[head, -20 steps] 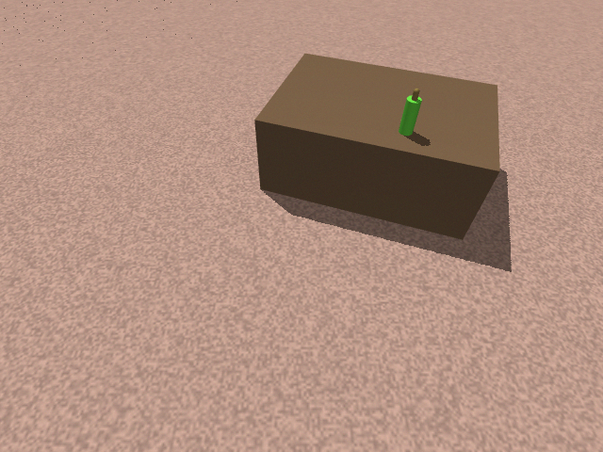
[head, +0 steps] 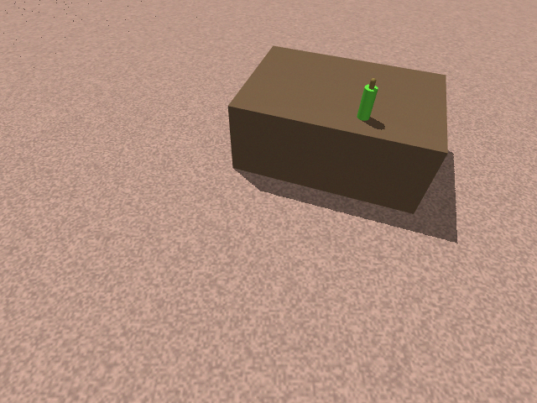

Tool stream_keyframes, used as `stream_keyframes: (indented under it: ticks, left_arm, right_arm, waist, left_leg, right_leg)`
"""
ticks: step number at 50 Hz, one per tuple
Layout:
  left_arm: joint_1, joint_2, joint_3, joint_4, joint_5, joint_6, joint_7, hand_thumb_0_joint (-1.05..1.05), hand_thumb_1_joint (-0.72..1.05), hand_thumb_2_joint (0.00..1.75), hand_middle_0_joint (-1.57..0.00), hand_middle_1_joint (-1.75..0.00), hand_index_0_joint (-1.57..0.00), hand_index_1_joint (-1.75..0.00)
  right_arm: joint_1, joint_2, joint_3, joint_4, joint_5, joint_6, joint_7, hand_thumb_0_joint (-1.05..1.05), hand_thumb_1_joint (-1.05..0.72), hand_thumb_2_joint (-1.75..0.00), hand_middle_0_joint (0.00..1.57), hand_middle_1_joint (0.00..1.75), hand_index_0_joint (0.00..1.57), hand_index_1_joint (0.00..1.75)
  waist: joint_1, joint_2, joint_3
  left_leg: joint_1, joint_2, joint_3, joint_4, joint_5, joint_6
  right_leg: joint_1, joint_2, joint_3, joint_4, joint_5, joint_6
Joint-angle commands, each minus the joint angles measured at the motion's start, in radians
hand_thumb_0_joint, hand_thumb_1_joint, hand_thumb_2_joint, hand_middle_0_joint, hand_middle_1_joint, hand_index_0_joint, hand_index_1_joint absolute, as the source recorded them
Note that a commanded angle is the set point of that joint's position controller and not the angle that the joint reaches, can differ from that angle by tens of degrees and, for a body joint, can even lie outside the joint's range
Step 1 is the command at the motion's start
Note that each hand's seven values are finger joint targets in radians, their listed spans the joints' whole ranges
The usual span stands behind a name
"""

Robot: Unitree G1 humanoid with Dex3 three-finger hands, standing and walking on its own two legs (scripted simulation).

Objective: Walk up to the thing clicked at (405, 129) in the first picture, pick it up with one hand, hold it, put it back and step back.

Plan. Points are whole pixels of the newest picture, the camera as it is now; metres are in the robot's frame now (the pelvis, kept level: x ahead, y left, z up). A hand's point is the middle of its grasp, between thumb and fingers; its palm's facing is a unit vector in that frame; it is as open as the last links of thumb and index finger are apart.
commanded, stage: stand
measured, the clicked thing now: (368, 98) +1.33 -0.41 -0.30
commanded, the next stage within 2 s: walk up in 0.72 s
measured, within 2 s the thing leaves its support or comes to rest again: neither
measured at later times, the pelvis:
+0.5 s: pelvis +0.00 +0.00 +0.00, yaw +0 degrees
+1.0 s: pelvis +0.05 -0.03 -0.01, yaw -6 degrees
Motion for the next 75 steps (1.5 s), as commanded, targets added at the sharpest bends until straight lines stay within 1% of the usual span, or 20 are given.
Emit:
stream_keyframes:
  ticks: [1,35,36,37,39,40,41,42,46,50,51,52,53,54,55,59,69,73,74,75]
  left_arm:
    - [-0.038,0.208,0.043,-0.055,0.005,-0.020,0.011,0.00,0.90,0.90,-0.20,-0.30,-0.20,-0.30]
    - [-0.036,0.208,0.047,-0.058,0.002,-0.018,0.013,0.00,0.90,0.90,-0.20,-0.30,-0.20,-0.30]
    - [0.062,0.303,0.107,-0.129,0.016,-0.029,-0.014,0.00,0.90,0.90,-0.20,-0.30,-0.20,-0.30]
    - [0.050,0.306,0.112,-0.123,0.025,-0.030,-0.023,0.00,0.90,0.90,-0.20,-0.30,-0.20,-0.30]
    - [-0.051,0.259,0.110,-0.172,0.025,-0.032,-0.033,0.00,0.90,0.90,-0.20,-0.30,-0.20,-0.30]
    - [-0.101,0.228,0.104,-0.197,0.021,-0.034,-0.036,0.00,0.90,0.90,-0.20,-0.30,-0.20,-0.30]
    - [-0.123,0.225,0.105,-0.217,0.025,-0.037,-0.036,0.00,0.90,0.90,-0.20,-0.30,-0.20,-0.30]
    - [-0.096,0.234,0.103,-0.228,0.023,-0.045,-0.038,0.00,0.90,0.90,-0.20,-0.30,-0.20,-0.30]
    - [0.033,0.248,0.107,-0.223,0.013,-0.051,-0.068,0.00,0.90,0.90,-0.20,-0.30,-0.20,-0.30]
    - [0.282,0.266,0.138,-0.148,0.011,-0.058,-0.059,0.00,0.90,0.90,-0.20,-0.30,-0.20,-0.30]
    - [0.377,0.308,0.158,-0.120,0.014,-0.064,-0.046,0.00,0.90,0.90,-0.20,-0.30,-0.20,-0.30]
    - [0.461,0.376,0.186,-0.118,0.021,-0.067,-0.027,0.00,0.90,0.90,-0.20,-0.30,-0.20,-0.30]
    - [0.393,0.426,0.187,-0.171,0.027,-0.076,-0.017,0.00,0.90,0.90,-0.20,-0.30,-0.20,-0.30]
    - [0.281,0.434,0.175,-0.211,0.017,-0.073,-0.021,0.00,0.90,0.90,-0.20,-0.30,-0.20,-0.30]
    - [0.207,0.439,0.172,-0.241,0.012,-0.074,-0.023,0.00,0.90,0.90,-0.20,-0.30,-0.20,-0.30]
    - [0.178,0.347,0.144,-0.255,-0.010,-0.086,-0.017,0.00,0.90,0.90,-0.20,-0.30,-0.20,-0.30]
    - [0.239,0.371,0.150,-0.302,-0.002,-0.102,-0.018,0.00,0.90,0.90,-0.20,-0.30,-0.20,-0.30]
    - [0.174,0.356,0.139,-0.329,0.008,-0.101,-0.008,0.00,0.90,0.90,-0.20,-0.30,-0.20,-0.30]
    - [0.213,0.305,0.120,-0.329,0.005,-0.098,-0.005,0.00,0.90,0.90,-0.20,-0.30,-0.20,-0.30]
    - [0.293,0.194,0.089,-0.327,-0.010,-0.094,-0.008,0.00,0.90,0.90,-0.20,-0.30,-0.20,-0.30]
  right_arm:
    - [-0.034,-0.207,-0.043,-0.058,0.000,-0.023,-0.015,0.00,-0.90,-0.90,0.20,0.30,0.20,0.30]
    - [-0.039,-0.217,-0.047,-0.055,0.000,-0.022,-0.017,0.00,-0.90,-0.90,0.20,0.30,0.20,0.30]
    - [0.009,-0.306,-0.114,-0.135,-0.027,-0.040,0.005,0.00,-0.90,-0.90,0.20,0.30,0.20,0.30]
    - [0.030,-0.311,-0.124,-0.121,-0.034,-0.043,0.014,0.00,-0.90,-0.90,0.20,0.30,0.20,0.30]
    - [0.086,-0.294,-0.127,-0.122,-0.030,-0.041,0.023,0.00,-0.90,-0.90,0.20,0.30,0.20,0.30]
    - [0.126,-0.308,-0.141,-0.120,-0.030,-0.043,0.024,0.00,-0.90,-0.90,0.20,0.30,0.20,0.30]
    - [0.151,-0.338,-0.156,-0.126,-0.034,-0.051,0.021,0.00,-0.90,-0.90,0.20,0.30,0.20,0.30]
    - [0.146,-0.350,-0.162,-0.145,-0.034,-0.061,0.021,0.00,-0.90,-0.90,0.20,0.30,0.20,0.30]
    - [0.029,-0.333,-0.163,-0.227,-0.038,-0.062,0.034,0.00,-0.90,-0.90,0.20,0.30,0.20,0.30]
    - [-0.068,-0.275,-0.149,-0.279,-0.039,-0.045,0.050,0.00,-0.90,-0.90,0.20,0.30,0.20,0.30]
    - [-0.033,-0.239,-0.137,-0.282,-0.038,-0.039,0.052,0.00,-0.90,-0.90,0.20,0.30,0.20,0.30]
    - [-0.001,-0.190,-0.117,-0.294,-0.037,-0.037,0.056,0.00,-0.90,-0.90,0.20,0.30,0.20,0.30]
    - [0.052,-0.178,-0.108,-0.301,-0.025,-0.025,0.055,0.00,-0.90,-0.90,0.20,0.30,0.20,0.30]
    - [0.060,-0.274,-0.131,-0.288,-0.028,-0.016,0.051,0.00,-0.90,-0.90,0.20,0.30,0.20,0.30]
    - [0.052,-0.309,-0.143,-0.280,-0.026,-0.021,0.052,0.00,-0.90,-0.90,0.20,0.30,0.20,0.30]
    - [0.169,-0.275,-0.136,-0.231,-0.015,-0.018,0.066,0.00,-0.90,-0.90,0.20,0.30,0.20,0.30]
    - [-0.005,-0.247,-0.156,-0.353,-0.029,-0.031,0.102,0.00,-0.90,-0.90,0.20,0.30,0.20,0.30]
    - [0.214,-0.272,-0.185,-0.309,-0.026,-0.042,0.091,0.00,-0.90,-0.90,0.20,0.30,0.20,0.30]
    - [0.341,-0.321,-0.203,-0.274,-0.033,-0.053,0.078,0.00,-0.90,-0.90,0.20,0.30,0.20,0.30]
    - [0.406,-0.392,-0.225,-0.277,-0.047,-0.064,0.066,0.00,-0.90,-0.90,0.20,0.30,0.20,0.30]
  waist:
    - [-0.002,-0.008,-0.095]
    - [0.001,0.000,-0.073]
    - [-0.005,-0.011,-0.167]
    - [-0.018,0.011,-0.089]
    - [-0.067,0.043,0.029]
    - [-0.106,0.096,0.090]
    - [-0.125,0.140,0.124]
    - [-0.110,0.085,0.109]
    - [-0.028,0.159,0.030]
    - [0.099,0.082,-0.058]
    - [0.129,-0.073,-0.103]
    - [0.173,-0.279,-0.100]
    - [0.119,-0.310,-0.082]
    - [0.072,-0.190,0.000]
    - [0.047,-0.164,0.091]
    - [-0.003,-0.134,0.081]
    - [0.045,-0.104,0.090]
    - [-0.095,-0.058,-0.031]
    - [-0.142,0.094,-0.116]
    - [-0.146,0.346,-0.144]
  left_leg:
    - [0.015,0.128,-0.099,-0.049,0.180,0.029]
    - [0.018,0.126,-0.100,-0.064,0.173,0.025]
    - [0.092,0.089,-0.070,0.052,-0.338,0.081]
    - [0.049,0.103,-0.107,0.053,-0.495,0.099]
    - [0.069,0.152,-0.196,-0.033,-0.582,0.133]
    - [0.115,0.243,-0.302,-0.130,-0.584,0.181]
    - [0.123,0.375,-0.428,-0.217,-0.515,0.242]
    - [0.170,0.417,-0.452,-0.223,-0.428,0.274]
    - [0.084,0.335,-0.250,-0.188,-0.393,0.224]
    - [-0.164,0.152,0.049,0.124,-0.279,0.126]
    - [-0.315,0.091,0.100,0.341,-0.299,0.104]
    - [-0.502,-0.002,0.133,0.609,-0.416,0.067]
    - [-0.578,-0.027,0.031,0.765,-0.414,0.026]
    - [-0.516,0.034,-0.040,0.773,-0.360,0.022]
    - [-0.518,0.087,-0.059,0.770,-0.321,0.020]
    - [-0.409,0.120,-0.054,0.699,-0.129,0.025]
    - [-0.302,0.119,0.028,0.289,0.024,-0.006]
    - [0.053,0.077,0.058,0.238,0.006,0.028]
    - [0.214,0.078,0.011,0.162,-0.096,0.066]
    - [0.321,0.294,-0.325,0.039,-0.250,0.123]
  right_leg:
    - [0.036,-0.119,0.092,-0.042,0.149,-0.035]
    - [0.039,-0.123,0.093,-0.060,0.134,-0.034]
    - [-0.015,-0.073,0.133,0.015,-0.304,-0.076]
    - [-0.154,-0.095,0.177,0.041,-0.468,-0.096]
    - [-0.377,-0.047,0.123,0.132,-0.459,-0.075]
    - [-0.501,0.003,0.044,0.281,-0.340,-0.050]
    - [-0.582,-0.003,0.033,0.467,-0.306,-0.040]
    - [-0.601,-0.043,0.080,0.475,-0.296,-0.042]
    - [-0.396,-0.090,0.075,0.376,-0.261,-0.030]
    - [0.082,-0.013,-0.043,0.167,0.043,-0.025]
    - [0.288,0.014,-0.029,0.159,-0.002,-0.032]
    - [0.375,-0.115,0.214,0.038,-0.260,-0.076]
    - [0.261,-0.331,0.651,-0.166,-0.626,-0.145]
    - [0.081,-0.406,0.767,-0.233,-0.758,-0.228]
    - [-0.014,-0.406,0.750,-0.227,-0.714,-0.282]
    - [-0.094,-0.239,0.379,-0.172,-0.386,-0.191]
    - [-0.133,-0.194,0.185,-0.081,-0.166,-0.187]
    - [-0.231,-0.188,0.143,0.195,0.094,-0.144]
    - [-0.277,-0.093,0.065,0.511,0.151,-0.109]
    - [-0.475,0.057,0.042,0.784,-0.190,-0.057]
